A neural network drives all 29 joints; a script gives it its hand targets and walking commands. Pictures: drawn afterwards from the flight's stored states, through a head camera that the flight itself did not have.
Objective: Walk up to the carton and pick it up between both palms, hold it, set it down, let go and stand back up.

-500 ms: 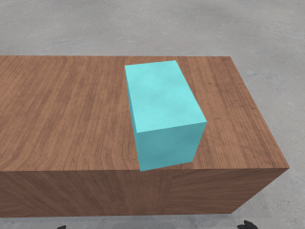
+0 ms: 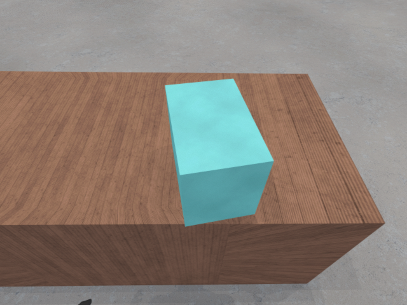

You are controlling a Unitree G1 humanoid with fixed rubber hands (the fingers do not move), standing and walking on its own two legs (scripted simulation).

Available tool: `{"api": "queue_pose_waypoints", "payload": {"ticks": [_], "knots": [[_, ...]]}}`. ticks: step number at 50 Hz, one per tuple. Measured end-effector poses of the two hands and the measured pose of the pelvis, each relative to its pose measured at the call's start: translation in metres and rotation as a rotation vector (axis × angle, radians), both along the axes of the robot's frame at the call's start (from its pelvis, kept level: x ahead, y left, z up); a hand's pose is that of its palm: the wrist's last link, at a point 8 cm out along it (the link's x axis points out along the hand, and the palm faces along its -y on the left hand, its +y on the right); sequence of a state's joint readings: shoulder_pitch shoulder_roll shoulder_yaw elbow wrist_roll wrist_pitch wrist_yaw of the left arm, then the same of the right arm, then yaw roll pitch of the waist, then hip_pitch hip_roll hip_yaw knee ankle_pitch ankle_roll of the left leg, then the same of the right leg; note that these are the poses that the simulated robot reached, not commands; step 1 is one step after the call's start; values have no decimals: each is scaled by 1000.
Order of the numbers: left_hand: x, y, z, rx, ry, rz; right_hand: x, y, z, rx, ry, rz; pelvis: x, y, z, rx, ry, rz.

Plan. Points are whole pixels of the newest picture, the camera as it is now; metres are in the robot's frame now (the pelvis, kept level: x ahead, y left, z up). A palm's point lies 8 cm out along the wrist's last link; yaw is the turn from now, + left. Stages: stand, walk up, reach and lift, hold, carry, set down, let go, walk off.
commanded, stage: walk up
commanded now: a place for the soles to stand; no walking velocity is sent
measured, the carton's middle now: (210, 150) +0.51 -0.02 -0.02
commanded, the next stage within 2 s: reach and lift in 0.04 s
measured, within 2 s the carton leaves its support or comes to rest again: neither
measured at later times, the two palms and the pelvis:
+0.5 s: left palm (84, 280) +0.20 +0.24 -0.06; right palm out of the picture +0.15 -0.25 -0.07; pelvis +0.03 +0.02 +0.01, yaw -3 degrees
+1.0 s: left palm (97, 291) +0.18 +0.20 -0.05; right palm (328, 287) +0.18 -0.24 -0.06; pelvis +0.03 +0.00 +0.02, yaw -3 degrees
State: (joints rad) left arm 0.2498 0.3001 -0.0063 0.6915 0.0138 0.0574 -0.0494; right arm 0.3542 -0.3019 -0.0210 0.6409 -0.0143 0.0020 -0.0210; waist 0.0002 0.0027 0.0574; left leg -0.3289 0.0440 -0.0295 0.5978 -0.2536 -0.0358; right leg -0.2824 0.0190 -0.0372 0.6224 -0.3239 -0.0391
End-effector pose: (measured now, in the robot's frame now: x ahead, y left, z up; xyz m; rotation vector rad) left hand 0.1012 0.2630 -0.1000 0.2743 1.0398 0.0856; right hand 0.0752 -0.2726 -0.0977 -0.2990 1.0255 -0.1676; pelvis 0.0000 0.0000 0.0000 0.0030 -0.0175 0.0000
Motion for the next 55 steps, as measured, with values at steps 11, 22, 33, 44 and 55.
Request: {"api": "queue_pose_waypoints", "payload": {"ticks": [11,22,33,44,55], "knots": [[49,2,-1,53,34,26,55,9,-7,24,-137,46,-4,4,-10,11,-44,-13],[100,-32,43,-32,-166,-18,75,19,28,78,-268,25,24,14,11,9,-90,-41],[83,-21,41,-9,-202,58,80,31,32,141,-282,51,29,18,18,3,-51,-61],[76,-48,49,-67,-348,103,100,39,35,199,-381,84,29,11,19,2,-26,-53],[80,-64,51,-89,-450,114,103,36,42,227,-465,85,27,0,17,10,-41,-52]]}}
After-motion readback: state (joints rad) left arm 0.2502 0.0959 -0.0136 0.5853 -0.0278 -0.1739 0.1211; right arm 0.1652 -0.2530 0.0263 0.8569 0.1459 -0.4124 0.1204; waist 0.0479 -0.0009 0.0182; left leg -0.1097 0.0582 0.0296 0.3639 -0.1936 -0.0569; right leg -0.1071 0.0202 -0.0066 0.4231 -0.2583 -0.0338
